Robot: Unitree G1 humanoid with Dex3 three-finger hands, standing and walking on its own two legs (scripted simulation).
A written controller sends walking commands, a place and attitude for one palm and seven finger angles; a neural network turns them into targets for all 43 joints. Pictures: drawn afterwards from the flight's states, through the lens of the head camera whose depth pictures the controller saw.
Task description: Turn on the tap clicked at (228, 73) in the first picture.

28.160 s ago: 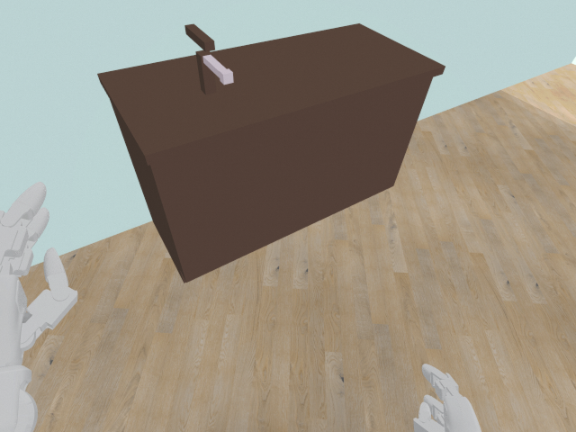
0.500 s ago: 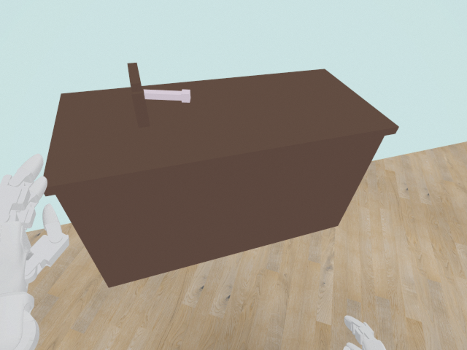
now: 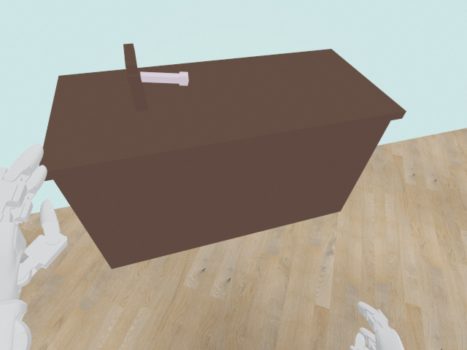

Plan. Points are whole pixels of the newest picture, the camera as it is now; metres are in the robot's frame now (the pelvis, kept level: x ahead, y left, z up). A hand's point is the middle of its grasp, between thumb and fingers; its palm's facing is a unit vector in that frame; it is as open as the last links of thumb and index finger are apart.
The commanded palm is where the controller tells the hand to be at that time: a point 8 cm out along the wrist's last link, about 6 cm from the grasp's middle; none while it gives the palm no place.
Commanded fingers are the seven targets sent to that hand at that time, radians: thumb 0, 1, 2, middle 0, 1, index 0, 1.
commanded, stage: stand and check the lever's angle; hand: left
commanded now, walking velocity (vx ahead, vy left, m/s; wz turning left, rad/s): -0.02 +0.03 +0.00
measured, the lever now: (183, 78) +0.80 +0.19 +0.06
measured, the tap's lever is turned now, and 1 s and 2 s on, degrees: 73 73 73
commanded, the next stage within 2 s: stand and wait in 0.28 s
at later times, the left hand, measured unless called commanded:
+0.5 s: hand (45, 203) +0.26 +0.27 +0.17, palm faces +0.38 -0.85 -0.35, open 7.4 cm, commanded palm +0.20 +0.31 +0.18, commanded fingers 0.00 0.90 0.90 -0.20 -0.30 -0.20 -0.30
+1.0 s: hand (36, 213) +0.24 +0.28 +0.17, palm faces +0.39 -0.86 -0.33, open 7.4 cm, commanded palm +0.19 +0.31 +0.18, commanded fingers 0.00 0.90 0.90 -0.20 -0.30 -0.20 -0.30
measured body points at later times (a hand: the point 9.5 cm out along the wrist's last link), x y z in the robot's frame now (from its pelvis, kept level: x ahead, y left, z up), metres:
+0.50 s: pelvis +0.04 +0.03 +0.01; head +0.06 +0.04 +0.46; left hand +0.23 +0.31 +0.19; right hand +0.22 -0.19 -0.07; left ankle +0.04 +0.13 -0.73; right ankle +0.04 -0.09 -0.73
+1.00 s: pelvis +0.03 +0.04 +0.01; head +0.03 +0.04 +0.46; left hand +0.22 +0.32 +0.19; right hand +0.20 -0.20 -0.06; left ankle +0.04 +0.13 -0.73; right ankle +0.04 -0.09 -0.73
